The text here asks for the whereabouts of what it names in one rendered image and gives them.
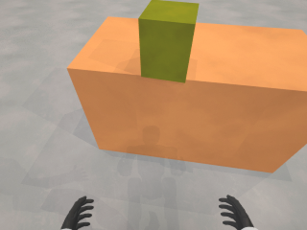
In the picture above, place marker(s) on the left robot hand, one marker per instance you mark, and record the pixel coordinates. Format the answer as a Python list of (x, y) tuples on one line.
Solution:
[(73, 217)]

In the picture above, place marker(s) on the carton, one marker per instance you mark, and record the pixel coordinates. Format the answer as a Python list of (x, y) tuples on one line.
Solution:
[(166, 32)]

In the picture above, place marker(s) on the right robot hand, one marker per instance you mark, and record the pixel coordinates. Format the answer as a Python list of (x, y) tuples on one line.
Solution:
[(240, 216)]

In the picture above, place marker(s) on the pedestal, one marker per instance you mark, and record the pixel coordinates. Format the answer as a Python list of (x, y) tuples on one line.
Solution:
[(243, 104)]

